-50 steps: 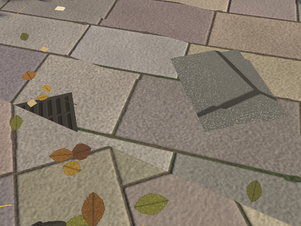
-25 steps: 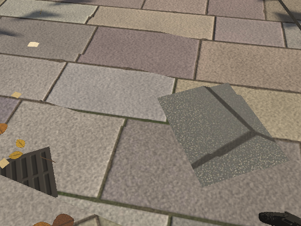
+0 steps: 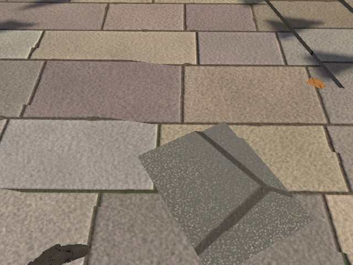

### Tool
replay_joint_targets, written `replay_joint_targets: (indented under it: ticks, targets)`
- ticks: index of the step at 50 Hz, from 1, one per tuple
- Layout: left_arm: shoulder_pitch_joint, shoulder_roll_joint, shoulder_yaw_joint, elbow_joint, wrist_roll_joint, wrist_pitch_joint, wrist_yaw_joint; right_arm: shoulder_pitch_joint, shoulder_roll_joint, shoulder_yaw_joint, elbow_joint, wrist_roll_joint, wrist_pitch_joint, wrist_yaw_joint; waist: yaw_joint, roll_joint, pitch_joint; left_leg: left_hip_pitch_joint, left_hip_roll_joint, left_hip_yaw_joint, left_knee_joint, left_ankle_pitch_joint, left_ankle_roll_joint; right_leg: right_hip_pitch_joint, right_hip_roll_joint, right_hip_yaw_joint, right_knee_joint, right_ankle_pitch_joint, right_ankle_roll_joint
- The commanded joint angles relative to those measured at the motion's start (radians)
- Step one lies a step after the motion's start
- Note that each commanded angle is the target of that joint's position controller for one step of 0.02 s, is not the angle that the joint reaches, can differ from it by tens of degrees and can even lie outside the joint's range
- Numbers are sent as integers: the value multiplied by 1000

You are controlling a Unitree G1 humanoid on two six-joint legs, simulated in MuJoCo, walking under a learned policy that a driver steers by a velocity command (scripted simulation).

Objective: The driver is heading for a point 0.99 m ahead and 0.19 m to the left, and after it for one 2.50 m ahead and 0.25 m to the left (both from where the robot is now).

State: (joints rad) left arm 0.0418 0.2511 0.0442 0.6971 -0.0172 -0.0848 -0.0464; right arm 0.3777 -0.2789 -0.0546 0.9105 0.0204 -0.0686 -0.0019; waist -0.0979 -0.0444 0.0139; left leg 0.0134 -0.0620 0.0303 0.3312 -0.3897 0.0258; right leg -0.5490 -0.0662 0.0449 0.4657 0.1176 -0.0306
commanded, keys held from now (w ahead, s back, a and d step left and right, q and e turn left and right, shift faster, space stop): w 0.56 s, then w+q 0.44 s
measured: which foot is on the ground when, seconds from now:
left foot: down 0.00-0.08, up 0.10-0.56, down 0.58-1.00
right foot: up 0.00-0.06, down 0.08-0.60, up 0.62-1.00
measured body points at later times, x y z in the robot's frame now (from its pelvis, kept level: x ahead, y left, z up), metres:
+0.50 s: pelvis +0.29 -0.04 -0.02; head +0.32 -0.05 +0.42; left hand +0.27 +0.24 -0.15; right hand +0.52 -0.26 -0.11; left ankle +0.48 +0.10 -0.73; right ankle +0.16 -0.13 -0.76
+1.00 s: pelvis +0.56 -0.02 -0.02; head +0.59 -0.02 +0.43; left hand +0.75 +0.25 -0.10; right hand +0.62 -0.31 -0.14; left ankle +0.49 +0.08 -0.76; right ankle +0.76 -0.16 -0.74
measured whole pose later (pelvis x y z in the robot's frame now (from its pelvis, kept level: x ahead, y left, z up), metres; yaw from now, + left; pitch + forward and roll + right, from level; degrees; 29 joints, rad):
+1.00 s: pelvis +0.56 -0.02 -0.02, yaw +10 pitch +2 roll +1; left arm 0.02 0.27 0.05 0.75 0.00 -0.10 -0.02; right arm 0.37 -0.28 -0.08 0.82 0.03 -0.05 -0.02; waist -0.10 -0.03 0.01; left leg -0.16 -0.10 -0.12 0.42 -0.30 0.05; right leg -0.56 -0.05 0.14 0.49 0.11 0.04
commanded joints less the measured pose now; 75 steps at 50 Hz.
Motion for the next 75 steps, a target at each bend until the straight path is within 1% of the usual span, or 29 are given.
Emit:
replay_joint_targets:
  ticks: [1,3,4,5,6,7,9,14,18,24,27,29,30,31,32,33,35,38,45,53,54,55,56,57,58,60,63,66,75]
  targets:
    - [-49,104,27,-73,-6,-16,-7,37,-188,-48,-22,2,12,-11,35,101,43,50,312,-172,72,572,137,-14,8,-3,-30,-136,-30]
    - [181,167,60,-5,5,-20,5,7,-178,-41,-32,-1,19,-6,158,73,-116,-22,235,-109,360,746,97,338,39,-56,-44,-97,-83]
    - [356,234,75,28,21,-19,15,13,-114,-18,-57,-25,14,-4,213,-25,-272,-265,171,-68,674,463,63,679,-130,111,61,22,-141]
    - [374,286,76,32,23,-10,15,180,-7,15,-47,-33,-14,8,133,-270,-378,-648,8,-65,1006,-267,-5,1004,-332,484,90,120,-296]
    - [466,231,73,65,-4,3,9,130,-89,4,-53,12,-40,12,212,-215,-433,-796,25,-157,1097,-255,-7,1035,-354,650,-51,-167,-342]
    - [404,188,59,61,-5,5,14,-14,-145,-11,-91,33,-50,8,223,-110,-257,-873,85,-126,1107,-173,-3,913,-307,529,-95,-208,-290]
    - [239,145,37,31,18,4,14,-122,-145,-16,-119,2,-42,-3,153,6,-86,-811,155,-86,1007,-2,-10,602,-232,358,-158,-61,-237]
    - [217,137,37,71,16,-22,17,-100,-75,-10,-132,-14,-3,-3,69,-16,-29,-730,213,-92,804,172,-29,400,-157,167,-261,140,-218]
    - [269,145,36,111,13,-13,44,-275,-25,7,-187,-22,-17,8,117,-18,17,-631,163,-35,398,482,-35,343,-64,20,-299,144,-156]
    - [394,166,42,185,0,10,52,-464,-37,10,-261,-5,-28,40,176,2,64,-686,117,-36,181,485,7,573,-153,61,-266,68,-153]
    - [385,184,50,198,5,27,60,-423,-71,-3,-263,-6,-36,53,130,-30,16,-607,85,-16,158,354,50,668,-177,66,-158,276,-131]
    - [342,182,45,186,13,35,64,-194,-141,-38,-201,-11,-35,44,11,-33,-142,-262,50,19,162,386,108,608,-115,3,95,506,-92]
    - [359,153,31,163,34,29,68,-26,-209,-56,-168,-20,-30,35,-33,61,-286,75,215,-176,217,459,185,378,-58,-35,382,227,-58]
    - [482,43,-2,164,33,6,49,37,-251,-70,-144,-8,-24,40,13,306,-421,417,410,-650,114,213,356,-20,123,-31,731,-484,10]
    - [410,128,17,165,15,-18,40,47,-166,-47,-141,7,-15,38,-18,256,-398,430,402,-762,10,68,336,-161,102,67,836,-680,2]
    - [298,184,32,118,-11,-36,35,-44,-144,-38,-160,3,-12,32,-10,201,-224,284,372,-639,-28,74,292,-233,51,64,836,-599,-6]
    - [217,158,33,96,7,-44,45,-149,-120,-33,-183,-18,-12,31,54,49,-65,-17,310,-474,-75,285,269,-162,-15,41,716,-476,2]
    - [255,118,36,91,24,-17,53,-182,-101,-29,-193,-16,-15,29,124,92,-52,-197,257,-380,-138,356,267,-25,-45,41,555,-446,31]
    - [5,86,22,13,25,-23,45,-73,-166,-58,-156,9,-6,-12,53,101,-3,-321,167,-257,-115,301,200,57,15,41,111,21,81]
    - [-7,132,37,-9,1,-41,15,-6,-147,-61,-161,-4,27,-36,75,143,-29,-250,178,-445,189,98,153,224,35,74,-62,-158,33]
    - [75,148,48,18,7,-44,17,15,-108,-49,-159,-6,30,-33,104,120,-74,-287,136,-422,295,46,123,354,16,60,-69,-160,11]
    - [221,186,62,44,25,-48,23,35,-32,-22,-164,-10,27,-24,163,10,-184,-434,66,-325,593,-97,85,602,-115,171,-14,-173,-38]
    - [317,238,69,50,27,-38,29,174,37,-3,-158,-26,14,-15,124,-207,-270,-703,-20,-226,954,-373,28,865,-291,395,74,56,-101]
    - [396,307,93,102,3,-22,16,212,-38,-5,-212,27,-5,-14,123,-353,-332,-918,20,-184,1070,-265,15,938,-430,765,-84,-382,-227]
    - [342,203,72,79,8,-21,16,87,-118,-27,-194,39,0,-30,168,-141,-185,-978,67,-197,1155,-144,-5,828,-363,673,-142,-517,-199]
    - [205,109,35,55,26,-20,20,-55,-138,-43,-215,13,22,-36,151,-17,-23,-905,118,-188,1077,37,-13,564,-248,389,-183,-340,-136]
    - [167,91,34,89,30,-30,32,-54,-75,-40,-241,3,38,-20,99,-93,-1,-818,164,-168,979,108,-13,444,-182,190,-226,-71,-115]
    - [202,114,44,116,30,-38,42,-82,-59,-40,-265,3,36,-10,97,-36,-20,-840,168,-175,868,223,-26,475,-182,77,-241,113,-129]
    - [300,183,57,164,8,3,61,-371,-7,-13,-381,7,28,54,186,1,70,-758,126,-12,335,397,18,614,-200,-131,-262,141,-98]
